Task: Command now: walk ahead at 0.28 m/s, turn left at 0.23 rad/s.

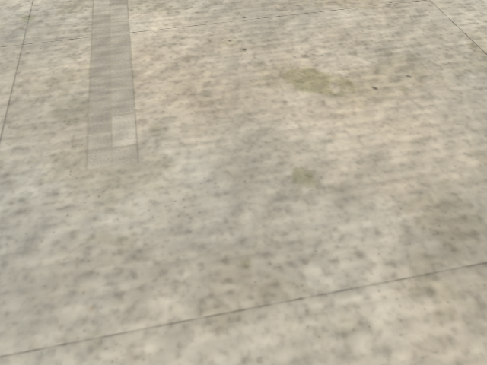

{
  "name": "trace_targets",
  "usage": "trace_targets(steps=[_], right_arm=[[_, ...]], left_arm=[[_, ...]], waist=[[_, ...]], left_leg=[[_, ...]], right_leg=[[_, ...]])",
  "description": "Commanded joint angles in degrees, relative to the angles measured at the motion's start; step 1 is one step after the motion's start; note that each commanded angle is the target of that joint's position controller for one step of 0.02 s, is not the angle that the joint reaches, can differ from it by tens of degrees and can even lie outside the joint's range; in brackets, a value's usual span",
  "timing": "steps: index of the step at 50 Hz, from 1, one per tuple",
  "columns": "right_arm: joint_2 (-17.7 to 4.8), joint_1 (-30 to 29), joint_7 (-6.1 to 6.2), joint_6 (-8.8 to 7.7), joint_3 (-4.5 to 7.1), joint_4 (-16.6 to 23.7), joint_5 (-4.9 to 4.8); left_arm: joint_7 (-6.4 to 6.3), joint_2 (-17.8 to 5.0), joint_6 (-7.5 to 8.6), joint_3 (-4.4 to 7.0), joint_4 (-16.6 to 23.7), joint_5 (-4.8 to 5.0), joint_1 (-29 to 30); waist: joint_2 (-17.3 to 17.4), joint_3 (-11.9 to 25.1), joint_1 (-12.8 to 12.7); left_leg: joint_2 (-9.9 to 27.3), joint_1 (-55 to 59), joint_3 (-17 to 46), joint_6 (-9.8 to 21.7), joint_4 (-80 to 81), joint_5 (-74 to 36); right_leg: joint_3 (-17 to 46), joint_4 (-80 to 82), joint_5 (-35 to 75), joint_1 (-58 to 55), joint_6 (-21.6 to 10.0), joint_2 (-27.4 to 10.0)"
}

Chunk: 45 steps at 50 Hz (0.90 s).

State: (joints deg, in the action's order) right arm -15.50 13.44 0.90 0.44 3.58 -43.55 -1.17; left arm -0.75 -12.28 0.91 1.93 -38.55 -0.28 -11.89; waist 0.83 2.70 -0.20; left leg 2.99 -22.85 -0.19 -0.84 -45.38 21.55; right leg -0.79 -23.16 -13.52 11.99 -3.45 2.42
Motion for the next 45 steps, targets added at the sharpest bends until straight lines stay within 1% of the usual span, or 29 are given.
trace_targets(steps=[1,4,6,7,8,9,10,11,12,13,14,16,20,23,26,28,29,30,31,32,33,34,35,36,37,38,40,43,45], right_arm=[[-4.8,-7.0,-0.72,-2.4,0.85,5.8,-0.25],[-4.2,-5.0,-1.71,-2.81,0.55,5.1,-0.55],[-3.8,-1.1,-2.16,-2.91,0.54,3.5,-0.38],[-4.0,2.4,-2.15,-2.84,0.81,1.9,-0.25],[-5.5,7.5,-1.92,-2.76,1.48,0.3,-0.43],[-10.2,14.4,-1.34,-2.88,2.9,-0.7,-0.58],[-16.8,16.6,-1.81,-3.75,4.18,0.7,0.02],[-12.8,13.9,-1.89,-4.6,2.99,2.2,0.62],[-10.3,11.0,-1.77,-5.07,2.2,3.3,0.93],[-9.2,8.9,-1.68,-5.15,1.84,4.3,0.83],[-8.7,7.4,-1.56,-4.89,1.55,4.7,0.51],[-8.3,7.3,-0.88,-4.54,1.2,5.1,0.61],[-9.0,9.4,0.51,-4.08,1.55,3.9,0.23],[-9.5,12.3,0.82,-3.78,1.88,2.7,-0.23],[-9.4,13.2,1.09,-3.46,2.05,1.8,-0.73],[-9.6,12.7,1.23,-3.13,2.31,1.4,-0.39],[-9.8,12.1,1.16,-2.94,2.45,1.5,-0.15],[-9.4,11.5,1.03,-2.74,2.33,1.7,0.01],[-8.5,10.1,0.75,-2.71,1.83,2.7,0.51],[-4.4,12.9,0.54,-3.07,0.43,3.9,2.03],[-0.9,21.5,0.16,-3.74,-0.66,2.8,-0.25],[-7.1,16.1,0.09,-4.11,0.56,2.6,-1.41],[-9.3,8.0,-0.05,-4.35,1.05,4.5,-1.4],[-8.4,3.8,-0.01,-4.69,0.81,5.6,-0.36],[-7.7,2.6,-0.18,-4.9,0.96,6.2,0.5],[-6.6,3.6,-0.46,-4.82,0.88,6.2,0.44],[-4.4,4.6,-0.64,-4.45,0.26,5.9,0.31],[-2.9,-0.9,-0.73,-4.47,-0.79,8.0,1.28],[-2.3,-4.9,-1.14,-4.91,-1.33,8.9,1.2]], left_arm=[[-0.23,-11.7,1.64,4.08,1.3,0.67,-2.7],[0.54,-12.1,2.01,4.53,1.2,1.28,-0.4],[0.91,-12.3,1.69,4.73,1.1,1.92,1.6],[0.99,-11.5,1.58,4.55,0.9,1.81,1.8],[1.02,-9.4,1.7,3.94,1.1,1.24,2.4],[1.28,-5.5,2.14,2.66,2.6,0.05,5.0],[1.23,-5.5,3.57,2.5,6.9,-0.06,8.6],[1.66,-9.3,4.96,3.26,6.2,1.37,8.0],[2.25,-10.5,5.71,3.5,5.7,2.11,7.1],[2.29,-10.3,5.99,3.45,4.6,1.32,6.4],[2.14,-10.5,6.16,3.61,4.5,0.04,6.8],[2.22,-9.3,5.93,3.47,4.4,-0.55,7.1],[2.19,-6.2,5.52,2.15,5.2,-0.07,13.0],[2.92,-5.9,5.75,1.78,6.7,0.68,18.7],[3.55,-7.1,6.3,2.02,7.1,0.96,20.2],[3.67,-8.2,6.62,2.49,6.6,0.92,18.3],[3.49,-9.3,6.73,3.03,6.0,0.82,15.8],[3.08,-10.8,6.76,3.94,4.6,0.63,10.2],[2.66,-12.7,6.66,4.69,3.0,0.22,1.6],[2.23,-16.8,6.32,5.5,2.2,-0.66,-8.6],[3.08,-16.8,6.03,5.44,-0.8,-0.26,-11.4],[2.82,-11.3,5.77,4.26,-0.1,1.0,-9.2],[2.36,-9.4,5.38,3.61,0.0,1.17,-4.8],[2.27,-9.0,5.11,3.19,0.0,0.59,-2.3],[2.29,-8.3,5.09,2.93,-0.3,0.01,-0.8],[2.2,-7.7,5.28,2.61,-0.5,-0.51,-0.2],[2.13,-7.4,5.73,2.51,-1.7,0.17,-0.5],[1.73,-10.3,5.81,3.13,-3.2,0.87,-1.8],[1.54,-11.4,5.41,3.29,-3.8,1.16,-2.5]], waist=[[-6.8,-4.5,-3.5],[-6.2,-3.8,-1.8],[-4.9,-2.9,1.0],[-4.0,-2.0,2.5],[-2.5,-0.8,4.4],[8.0,0.5,6.7],[18.5,-0.5,7.2],[11.2,-2.0,6.6],[8.7,-4.1,4.8],[4.6,-4.8,3.6],[2.2,-5.3,2.8],[3.3,-4.5,1.8],[4.0,-5.5,3.1],[5.5,-6.5,5.1],[5.8,-6.3,5.1],[6.9,-5.6,3.9],[7.8,-4.0,2.5],[7.8,-0.1,-0.5],[7.5,6.5,-4.8],[-2.8,17.2,-6.5],[-20.7,23.3,-2.7],[-12.7,14.8,-4.6],[-6.8,5.9,-4.9],[-1.8,1.3,-3.5],[-1.8,-0.9,-1.7],[-3.6,-1.1,-0.1],[-5.3,-1.6,1.1],[-4.4,-4.1,0.3],[-4.1,-4.6,-1.1]], left_leg=[[1.8,-11.6,1.1,2.8,2.4,2.1],[1.1,-4.5,-1.3,4.8,7.2,0.9],[-1.0,5.0,-4.6,5.8,13.8,-5.2],[-2.8,11.1,-5.8,6.1,15.2,-5.6],[-3.0,18.1,-4.2,7.2,15.8,-4.0],[6.5,26.1,11.4,11.2,23.1,1.6],[17.4,32.1,41.1,21.3,33.5,12.5],[18.9,32.0,42.1,22.3,35.4,15.3],[16.7,30.5,37.2,20.5,34.7,12.0],[14.3,28.4,31.7,18.6,34.0,5.6],[12.7,26.1,28.0,17.2,34.0,-1.6],[9.3,22.4,21.6,15.6,34.6,-13.5],[4.5,16.2,13.8,12.9,33.8,-23.2],[4.7,14.7,14.9,12.2,32.9,-21.7],[7.1,18.4,17.7,11.6,30.7,-22.1],[8.4,21.7,18.2,10.7,28.2,-28.5],[8.0,22.9,17.7,10.0,24.7,-37.8],[5.9,22.8,15.8,8.9,17.8,-48.2],[3.5,17.0,14.4,7.3,6.8,-48.4],[-2.3,3.1,12.0,5.0,-12.1,-27.0],[-9.2,-13.4,12.1,2.4,-28.0,12.0],[-5.3,-18.8,13.2,2.5,-32.4,9.1],[-2.9,-20.0,10.5,2.7,-31.4,3.5],[-0.6,-18.1,8.6,2.7,-29.2,-0.1],[1.2,-16.5,7.9,2.7,-26.3,-2.5],[2.6,-14.0,7.6,2.6,-24.4,-3.7],[3.5,-13.2,6.2,2.0,-20.5,-3.9],[4.7,-14.9,4.1,0.3,-10.3,-9.2],[4.2,-13.0,2.9,0.2,-1.8,-16.5]], right_leg=[[19.4,13.9,-16.0,-8.2,-9.8,-19.7],[14.0,13.5,-13.3,-4.7,-8.6,-18.3],[8.9,10.1,-13.0,0.6,-6.9,-16.3],[6.3,6.3,-13.6,4.3,-5.8,-14.6],[2.9,-0.6,-12.4,9.0,-3.8,-12.3],[-4.9,-20.6,-9.0,18.4,0.8,-6.6],[-2.5,-36.3,-18.6,37.6,3.7,2.0],[4.4,-43.4,-18.0,42.5,3.0,-2.4],[5.3,-43.7,-11.7,43.8,2.1,-4.3],[4.7,-42.1,-6.8,42.6,2.2,-5.7],[4.6,-38.3,-3.2,40.5,2.8,-6.5],[3.4,-33.1,2.5,34.9,4.4,-5.9],[1.6,-18.0,13.4,27.2,6.5,-2.7],[1.6,-10.2,17.1,22.9,6.4,-1.1],[3.1,-5.9,18.0,20.9,4.9,-1.5],[2.7,-5.0,15.0,18.3,3.2,-1.7],[1.4,-4.6,12.1,14.5,2.0,-0.6],[-0.6,-3.0,12.0,6.2,0.0,0.7],[2.0,-4.9,13.2,-8.2,-2.9,-2.9],[17.6,-8.3,12.3,-28.6,-8.6,-15.3],[44.9,1.6,-2.5,-39.8,-15.9,-25.9],[43.3,5.6,-11.1,-33.6,-13.4,-23.3],[33.4,6.5,-8.2,-24.1,-11.3,-21.3],[27.7,7.9,-0.6,-15.5,-10.6,-19.1],[23.9,9.3,4.3,-10.2,-10.5,-17.2],[21.4,10.8,6.8,-7.0,-10.4,-15.7],[17.6,13.1,10.1,-4.2,-11.1,-14.7],[12.5,15.5,14.7,-1.5,-11.6,-14.4],[8.8,15.8,15.5,-0.7,-10.2,-12.6]])
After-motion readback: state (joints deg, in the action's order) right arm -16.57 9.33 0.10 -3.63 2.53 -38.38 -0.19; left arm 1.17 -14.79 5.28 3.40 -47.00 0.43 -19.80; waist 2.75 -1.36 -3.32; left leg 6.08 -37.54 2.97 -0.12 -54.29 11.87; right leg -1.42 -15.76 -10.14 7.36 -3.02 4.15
